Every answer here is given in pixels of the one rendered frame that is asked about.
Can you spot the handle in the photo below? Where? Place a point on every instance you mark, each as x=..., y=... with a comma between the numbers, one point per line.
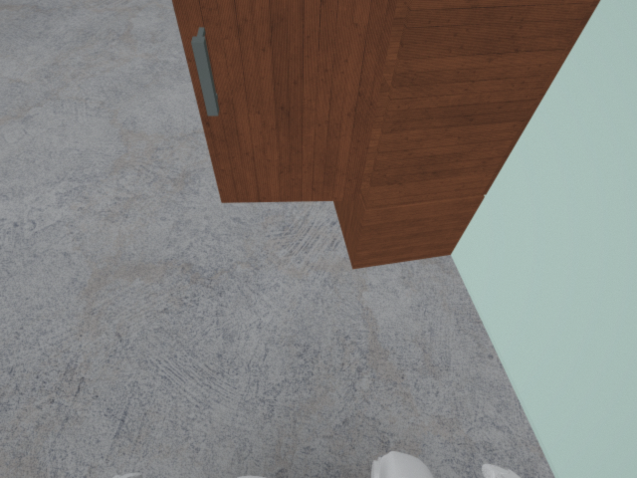
x=202, y=61

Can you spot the cupboard door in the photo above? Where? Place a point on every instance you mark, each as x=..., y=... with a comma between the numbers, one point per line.
x=298, y=83

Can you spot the robot right thigh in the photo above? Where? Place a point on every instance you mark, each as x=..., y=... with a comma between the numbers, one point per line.
x=399, y=465

